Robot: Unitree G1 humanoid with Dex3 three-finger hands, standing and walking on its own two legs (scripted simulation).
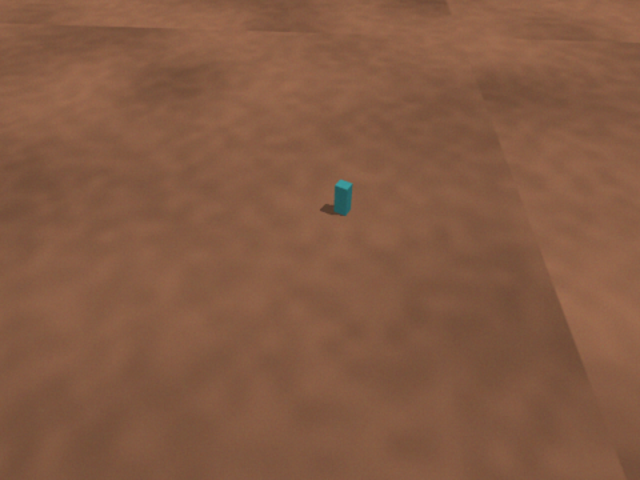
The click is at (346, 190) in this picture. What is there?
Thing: carton on end
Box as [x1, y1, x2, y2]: [334, 179, 352, 215]
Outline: 340,179 335,185 334,211 345,215 350,209 352,183
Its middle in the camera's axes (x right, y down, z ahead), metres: +0.12 -0.18 +1.76
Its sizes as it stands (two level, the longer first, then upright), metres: 0.060 0.050 0.154
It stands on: the floor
